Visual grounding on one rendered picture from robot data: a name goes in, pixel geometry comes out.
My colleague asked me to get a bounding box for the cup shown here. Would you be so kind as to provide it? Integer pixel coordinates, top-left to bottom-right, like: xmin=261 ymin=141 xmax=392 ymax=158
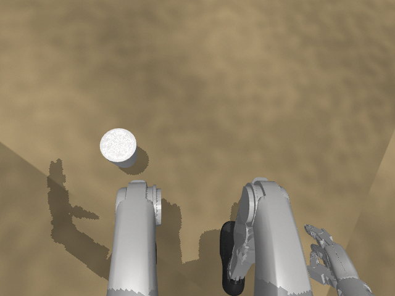
xmin=100 ymin=128 xmax=137 ymax=168

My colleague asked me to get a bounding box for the right robot hand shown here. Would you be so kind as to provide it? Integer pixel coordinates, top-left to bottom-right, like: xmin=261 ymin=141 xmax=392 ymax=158
xmin=304 ymin=224 xmax=359 ymax=289

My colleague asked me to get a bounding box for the right robot foot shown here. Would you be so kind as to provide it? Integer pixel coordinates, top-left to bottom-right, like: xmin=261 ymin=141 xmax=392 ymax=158
xmin=220 ymin=221 xmax=245 ymax=296

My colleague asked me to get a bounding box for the right robot arm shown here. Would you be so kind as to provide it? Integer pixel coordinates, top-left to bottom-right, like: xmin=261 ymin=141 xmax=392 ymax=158
xmin=336 ymin=278 xmax=375 ymax=296

